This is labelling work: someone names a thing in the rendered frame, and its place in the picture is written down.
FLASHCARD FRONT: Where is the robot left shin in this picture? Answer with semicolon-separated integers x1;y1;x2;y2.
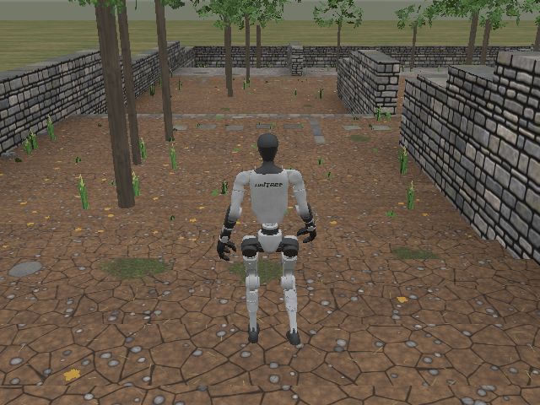
246;276;258;332

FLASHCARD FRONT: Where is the right robot forearm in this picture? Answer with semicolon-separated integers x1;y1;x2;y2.
300;203;316;231

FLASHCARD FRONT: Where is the right robot hand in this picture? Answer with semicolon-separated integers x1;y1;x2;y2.
297;227;316;243

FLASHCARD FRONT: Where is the right robot upper arm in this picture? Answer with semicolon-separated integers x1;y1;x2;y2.
286;170;309;215

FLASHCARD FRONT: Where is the left robot upper arm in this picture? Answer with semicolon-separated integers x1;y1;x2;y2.
229;170;251;219

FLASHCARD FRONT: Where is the left robot forearm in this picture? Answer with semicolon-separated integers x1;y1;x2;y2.
219;205;237;243

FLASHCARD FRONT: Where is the left robot thigh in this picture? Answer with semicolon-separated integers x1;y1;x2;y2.
241;235;260;291

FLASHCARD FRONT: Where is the left robot hand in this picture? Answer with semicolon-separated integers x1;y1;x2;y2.
217;240;236;261

